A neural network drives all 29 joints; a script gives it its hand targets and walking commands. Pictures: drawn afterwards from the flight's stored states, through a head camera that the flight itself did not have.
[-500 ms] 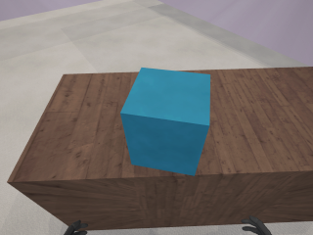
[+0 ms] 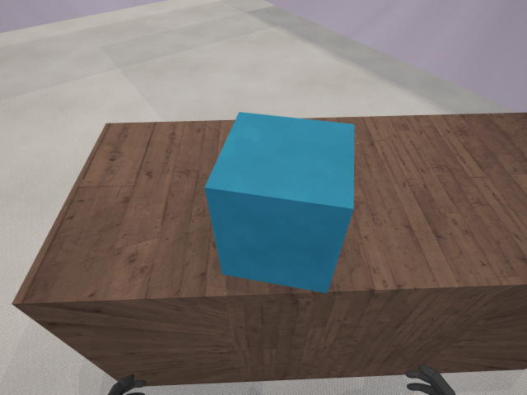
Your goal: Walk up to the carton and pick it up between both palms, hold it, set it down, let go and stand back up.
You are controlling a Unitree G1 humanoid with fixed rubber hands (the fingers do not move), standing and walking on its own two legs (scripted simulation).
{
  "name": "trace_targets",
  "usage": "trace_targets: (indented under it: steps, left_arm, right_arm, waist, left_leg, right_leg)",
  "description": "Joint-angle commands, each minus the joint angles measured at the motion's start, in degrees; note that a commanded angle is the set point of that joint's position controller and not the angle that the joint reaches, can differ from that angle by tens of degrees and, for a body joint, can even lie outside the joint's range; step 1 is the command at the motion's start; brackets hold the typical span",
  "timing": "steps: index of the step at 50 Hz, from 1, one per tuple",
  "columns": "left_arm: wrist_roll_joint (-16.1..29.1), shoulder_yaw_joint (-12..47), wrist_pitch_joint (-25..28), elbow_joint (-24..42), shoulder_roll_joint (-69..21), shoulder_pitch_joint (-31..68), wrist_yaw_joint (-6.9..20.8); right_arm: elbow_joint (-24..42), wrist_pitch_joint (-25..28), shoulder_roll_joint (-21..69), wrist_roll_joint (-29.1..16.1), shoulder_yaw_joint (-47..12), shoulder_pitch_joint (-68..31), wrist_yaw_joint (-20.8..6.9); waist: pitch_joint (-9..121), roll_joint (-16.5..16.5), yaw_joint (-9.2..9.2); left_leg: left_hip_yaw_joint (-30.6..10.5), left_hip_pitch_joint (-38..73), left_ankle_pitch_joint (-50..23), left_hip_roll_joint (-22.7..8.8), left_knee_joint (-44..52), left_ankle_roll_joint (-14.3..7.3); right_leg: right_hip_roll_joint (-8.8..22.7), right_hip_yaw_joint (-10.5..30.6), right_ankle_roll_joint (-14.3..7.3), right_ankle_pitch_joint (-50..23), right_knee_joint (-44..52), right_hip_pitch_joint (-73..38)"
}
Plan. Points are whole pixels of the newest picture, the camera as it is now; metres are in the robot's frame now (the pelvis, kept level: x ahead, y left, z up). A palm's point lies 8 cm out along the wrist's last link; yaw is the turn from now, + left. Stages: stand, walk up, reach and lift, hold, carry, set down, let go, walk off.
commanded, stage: stand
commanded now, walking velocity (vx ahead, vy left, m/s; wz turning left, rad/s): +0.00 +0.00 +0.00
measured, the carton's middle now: (283, 204) +0.46 -0.02 +0.02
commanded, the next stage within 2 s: walk up in 0.10 s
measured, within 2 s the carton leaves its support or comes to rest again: neither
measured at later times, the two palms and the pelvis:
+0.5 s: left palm out of the picture +0.10 +0.26 -0.10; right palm out of the picture +0.13 -0.26 -0.08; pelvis +0.01 +0.00 +0.00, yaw -2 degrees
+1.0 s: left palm (119, 390) +0.18 +0.24 -0.09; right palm out of the picture +0.14 -0.27 -0.07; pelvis +0.03 +0.00 +0.00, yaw -5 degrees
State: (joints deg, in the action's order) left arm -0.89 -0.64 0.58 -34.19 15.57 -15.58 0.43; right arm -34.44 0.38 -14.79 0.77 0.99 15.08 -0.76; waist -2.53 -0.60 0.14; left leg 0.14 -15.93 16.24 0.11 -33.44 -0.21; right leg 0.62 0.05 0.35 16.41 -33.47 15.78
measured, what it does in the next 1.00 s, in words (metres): stands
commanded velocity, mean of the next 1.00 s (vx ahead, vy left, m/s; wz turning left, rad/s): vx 0.00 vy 0.00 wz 0.00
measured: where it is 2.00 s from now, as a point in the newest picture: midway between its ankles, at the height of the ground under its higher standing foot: outside the picture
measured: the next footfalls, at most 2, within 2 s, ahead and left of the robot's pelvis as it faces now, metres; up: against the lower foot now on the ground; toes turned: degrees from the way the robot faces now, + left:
none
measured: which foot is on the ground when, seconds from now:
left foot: down 0.00-1.00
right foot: down 0.00-1.00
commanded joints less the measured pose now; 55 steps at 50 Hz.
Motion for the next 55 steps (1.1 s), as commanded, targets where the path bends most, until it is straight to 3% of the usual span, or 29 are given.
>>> trace_targets:
  steps: [1,2,3,6,7,8,9,10,11,13,14,15,17,18,21,26,27,36,37,38,41,50,52,54,55]
  left_arm:
    - [-0.11,-1.93,0.93,4.05,6.64,0.35,-0.33]
    - [-0.01,-1.99,0.96,3.96,6.48,-0.64,-0.37]
    - [-0.07,-1.79,0.92,3.84,6.19,0.01,-0.42]
    - [0.09,-1.76,0.79,3.35,5.61,-0.57,-0.32]
    - [-0.04,-1.83,0.83,3.39,5.51,-0.58,-0.32]
    - [-0.1,-1.88,0.96,3.59,5.99,-0.26,-0.28]
    - [-0.37,-1.93,0.95,3.72,5.99,-0.04,-0.27]
    - [-0.35,-2.03,0.88,3.79,6.06,0.25,-0.32]
    - [-0.41,-1.98,0.81,3.63,5.59,-0.18,-0.27]
    - [-0.34,-1.7,0.9,2.97,5.31,-1.64,-0.12]
    - [-0.32,-1.83,1.07,2.87,5.3,-1.8,-0.18]
    - [0.06,-2.21,0.56,3.32,6.98,-1.32,0.27]
    - [-0.08,-2.34,0.17,3.25,5.93,-1.53,0.61]
    - [-0.19,-2.35,0.16,3.11,5.77,-1.67,0.75]
    - [-0.09,-2.19,0.69,3.49,5.94,-1.92,1.05]
    - [-0.3,-2.23,0.75,3.46,7.09,-1.75,0.89]
    - [-0.28,-2.35,0.57,3.57,7.23,-1.79,0.96]
    - [-0.02,-1.93,0.02,4.15,7.14,-0.78,1.13]
    - [-0.01,-1.88,0.06,4.1,7.37,-0.9,1.15]
    - [-0.05,-1.76,0.02,3.87,7.09,-1.26,1.18]
    - [0.14,-1.94,-0.03,4.04,7.35,-0.93,1.17]
    - [0.23,-2.05,-0.25,4.84,7.21,0.89,1.3]
    - [0.0,-2.13,-0.29,5.11,7.66,1.59,1.26]
    - [0.05,-1.97,-0.35,5.05,7.17,1.7,1.3]
    - [-0.05,-2.16,-0.35,5.16,7.37,1.78,1.29]
  right_arm:
    - [4.33,1.34,-6.9,-0.1,2.38,-0.37,0.03]
    - [4.46,1.35,-6.44,0.05,2.32,-0.92,0.15]
    - [4.27,1.46,-6.62,-0.04,2.34,-1.06,0.29]
    - [4.51,1.28,-6.72,0.01,2.22,-0.6,0.31]
    - [4.62,1.33,-6.87,-0.06,2.32,-1.79,0.3]
    - [4.67,1.31,-6.73,-0.06,2.2,-1.39,0.23]
    - [4.45,1.31,-6.76,-0.03,2.39,-1.1,0.18]
    - [4.36,1.15,-6.12,-0.11,2.08,-0.78,0.1]
    - [4.59,1.15,-6.1,-0.03,2.14,-0.77,0.02]
    - [4.36,1.08,-6.52,0.02,2.36,-0.46,0.15]
    - [4.35,1.12,-6.61,0.08,2.41,-1.25,0.15]
    - [4.87,1.43,-7.2,0.6,2.6,0.96,0.52]
    - [4.85,1.77,-7.7,0.75,3.04,0.74,0.85]
    - [5.12,1.86,-8.07,0.72,2.97,0.53,0.83]
    - [5.38,2.21,-7.51,0.74,2.5,0.25,0.86]
    - [6.32,2.26,-7.61,0.35,2.37,0.2,0.94]
    - [6.54,2.2,-7.44,0.29,2.14,0.29,1.01]
    - [7.1,1.55,-8.58,0.35,1.85,0.42,1.4]
    - [7.14,1.57,-8.37,0.27,1.83,0.59,1.37]
    - [7.33,1.59,-8.73,0.27,1.89,0.56,1.31]
    - [7.34,1.57,-9.15,0.29,1.88,0.4,1.38]
    - [7.27,1.28,-8.76,-0.02,1.87,0.53,1.35]
    - [7.1,1.25,-8.59,-0.08,1.96,1.43,1.29]
    - [6.91,1.1,-9.23,-0.04,1.86,0.86,1.34]
    - [7.36,1.04,-8.98,0.04,1.94,0.53,1.31]
  waist:
    - [4.01,0.9,-0.11]
    - [4.91,2.15,-0.84]
    - [3.36,2.1,-0.25]
    - [2.87,-0.82,-0.37]
    - [2.69,2.19,-0.93]
    - [3.62,1.66,-0.51]
    - [3.77,3.45,-0.35]
    - [2.27,0.72,-0.25]
    - [1.39,1.67,-0.72]
    - [1.49,-0.47,-0.65]
    - [1.22,1.11,-0.72]
    - [1.47,-1.93,-0.62]
    - [0.65,-1.46,-1.16]
    - [-0.14,0.4,-1.06]
    - [0.72,1.95,-1.11]
    - [4.24,1.55,-0.75]
    - [3.89,-0.17,-0.92]
    - [4.46,1.58,-0.89]
    - [4.18,-0.11,-0.73]
    - [4.81,0.95,-1.07]
    - [5.54,0.13,-1.18]
    - [5.12,0.7,-0.91]
    - [6.14,-1.34,-0.52]
    - [4.6,1.42,-0.44]
    - [4.07,0.86,-0.8]
  left_leg:
    - [-4.97,-0.82,-2.98,-4.94,6.74,-1.51]
    - [-4.72,0.13,-3.04,-4.92,6.32,-1.45]
    - [-5.23,-0.34,-3.26,-5.09,6.6,-1.62]
    - [-5.81,-0.02,-2.32,-5.63,7.09,-2.03]
    - [-5.33,-0.51,-2.17,-5.43,7.24,-1.99]
    - [-5.54,0.19,-2.71,-5.27,7.02,-2.01]
    - [-5.73,-1.17,-0.79,-5.16,7.55,-2.11]
    - [-6.01,-1.64,1.45,-5.12,8.22,-2.02]
    - [-6.09,-1.86,1.71,-5.21,8.39,-1.99]
    - [-5.72,-0.88,-0.2,-5.45,7.35,-2.14]
    - [-4.77,-0.18,-0.83,-4.7,6.27,-1.86]
    - [-5.73,-1.09,5.17,-5.62,8.12,-2.19]
    - [-6.43,-2.02,9.25,-5.95,9.03,-2.52]
    - [-5.74,-3.24,9.21,-5.94,9.26,-2.41]
    - [-4.52,-1.13,3.42,-5.65,7.73,-2.22]
    - [-3.24,1.36,-5.67,-6.09,5.25,-2.33]
    - [-3.23,1.63,-6.23,-6.21,5.09,-2.42]
    - [-1.51,1.96,-7.91,-6.57,4.05,-2.19]
    - [-1.34,2.32,-9.37,-6.74,4.06,-2.18]
    - [-1.41,3.25,-10.07,-7.08,4.19,-2.34]
    - [-0.68,4.27,-11.87,-7.37,3.35,-2.5]
    - [1.27,4.2,-9.69,-7.28,3.98,-2.19]
    - [1.01,5.28,-8.53,-7.59,4.4,-2.45]
    - [1.53,3.92,-8.67,-7.63,4.37,-2.51]
    - [1.83,3.2,-7.96,-7.49,3.87,-2.31]
  right_leg:
    - [4.28,4.48,-2.17,-3.88,5.37,-1.54]
    - [4.55,4.85,-2.43,-3.82,5.27,-1.66]
    - [4.41,5.13,-2.39,-3.75,5.26,-0.69]
    - [3.97,4.72,-2.04,-1.59,5.32,0.59]
    - [4.02,4.72,-1.9,-2.06,5.72,-0.25]
    - [4.27,4.84,-2.19,-2.65,5.44,-0.6]
    - [4.08,4.65,-2.19,-1.7,5.56,-1.33]
    - [3.81,4.6,-2.02,0.34,5.51,-0.52]
    - [3.97,4.43,-2.19,0.78,5.87,0.12]
    - [4.0,4.45,-2.05,-1.0,6.15,1.02]
    - [4.68,5.58,-2.46,-0.89,6.92,2.19]
    - [3.23,5.98,-2.99,4.68,7.07,1.29]
    - [2.59,6.07,-2.95,6.97,7.0,1.79]
    - [2.63,6.17,-2.76,5.97,6.66,1.04]
    - [3.2,7.33,-2.9,0.22,6.17,0.99]
    - [3.24,7.2,-2.88,-8.87,4.2,-2.04]
    - [3.09,6.96,-2.77,-9.09,3.88,-1.24]
    - [2.82,8.46,-3.62,-12.31,3.6,-2.24]
    - [2.94,7.95,-3.51,-13.67,3.29,-1.97]
    - [2.65,7.81,-3.17,-14.27,2.97,-1.99]
    - [2.51,7.89,-3.04,-16.26,2.31,-2.3]
    - [1.91,8.95,-3.15,-16.71,2.36,-2.71]
    - [1.5,9.07,-3.35,-15.79,1.96,-2.37]
    - [1.59,9.65,-3.46,-16.37,2.54,-2.34]
    - [1.88,10.24,-3.69,-16.46,2.9,-2.55]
